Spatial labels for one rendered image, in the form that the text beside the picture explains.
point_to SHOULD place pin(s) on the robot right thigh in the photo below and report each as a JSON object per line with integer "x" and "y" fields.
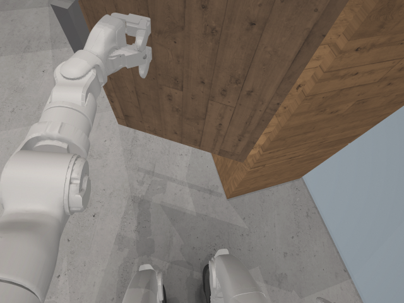
{"x": 235, "y": 281}

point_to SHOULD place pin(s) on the robot left upper arm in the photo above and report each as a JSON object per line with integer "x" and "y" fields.
{"x": 41, "y": 189}

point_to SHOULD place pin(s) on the robot right shin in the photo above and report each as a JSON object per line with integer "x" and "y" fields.
{"x": 216, "y": 295}

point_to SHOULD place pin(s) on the handle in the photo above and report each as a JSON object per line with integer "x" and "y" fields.
{"x": 71, "y": 19}

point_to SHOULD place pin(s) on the left robot forearm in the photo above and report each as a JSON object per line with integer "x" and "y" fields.
{"x": 69, "y": 113}

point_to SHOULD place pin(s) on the cupboard door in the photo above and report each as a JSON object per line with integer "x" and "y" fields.
{"x": 220, "y": 69}

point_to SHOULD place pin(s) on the left robot hand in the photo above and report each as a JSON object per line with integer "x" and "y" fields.
{"x": 107, "y": 40}

